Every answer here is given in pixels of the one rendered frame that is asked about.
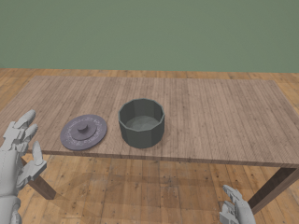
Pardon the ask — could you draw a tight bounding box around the lid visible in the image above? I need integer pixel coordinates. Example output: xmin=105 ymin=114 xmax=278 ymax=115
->
xmin=60 ymin=114 xmax=107 ymax=151

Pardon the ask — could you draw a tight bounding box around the robot left hand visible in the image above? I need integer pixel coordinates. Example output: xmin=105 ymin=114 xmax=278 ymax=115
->
xmin=0 ymin=109 xmax=47 ymax=197

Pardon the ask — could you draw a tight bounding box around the knob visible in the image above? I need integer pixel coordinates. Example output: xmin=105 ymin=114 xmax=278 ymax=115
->
xmin=77 ymin=121 xmax=88 ymax=133

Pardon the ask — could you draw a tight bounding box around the table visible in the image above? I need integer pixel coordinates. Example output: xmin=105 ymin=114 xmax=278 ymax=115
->
xmin=0 ymin=76 xmax=299 ymax=215

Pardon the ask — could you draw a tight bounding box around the robot right hand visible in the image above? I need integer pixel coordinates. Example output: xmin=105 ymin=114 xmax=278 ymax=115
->
xmin=219 ymin=185 xmax=256 ymax=224

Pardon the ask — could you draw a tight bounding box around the robot left forearm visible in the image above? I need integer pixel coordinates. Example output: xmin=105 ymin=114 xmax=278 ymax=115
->
xmin=0 ymin=195 xmax=22 ymax=224

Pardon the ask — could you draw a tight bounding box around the pot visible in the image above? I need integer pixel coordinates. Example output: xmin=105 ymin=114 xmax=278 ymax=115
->
xmin=118 ymin=98 xmax=165 ymax=148

